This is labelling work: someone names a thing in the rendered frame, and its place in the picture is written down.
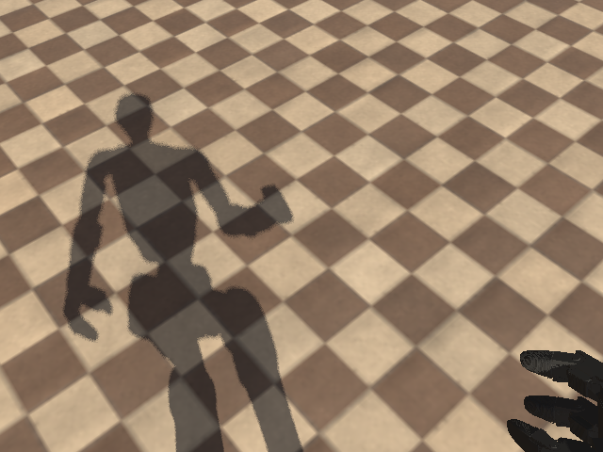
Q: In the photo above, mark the robot right hand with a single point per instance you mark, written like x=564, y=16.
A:
x=584, y=374

